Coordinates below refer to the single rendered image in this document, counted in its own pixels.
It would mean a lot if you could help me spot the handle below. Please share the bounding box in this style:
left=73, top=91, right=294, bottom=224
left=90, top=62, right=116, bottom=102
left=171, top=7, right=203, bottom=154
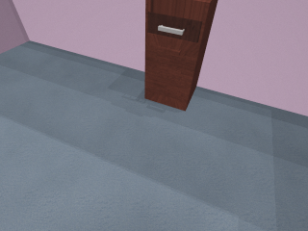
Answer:
left=158, top=25, right=185, bottom=36
left=157, top=46, right=181, bottom=56

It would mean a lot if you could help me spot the cabinet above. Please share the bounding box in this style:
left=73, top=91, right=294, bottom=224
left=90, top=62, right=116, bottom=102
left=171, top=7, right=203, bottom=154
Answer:
left=144, top=0, right=218, bottom=111

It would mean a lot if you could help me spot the drawer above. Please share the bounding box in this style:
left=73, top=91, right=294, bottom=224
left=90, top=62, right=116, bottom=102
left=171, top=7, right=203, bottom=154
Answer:
left=148, top=12, right=202, bottom=43

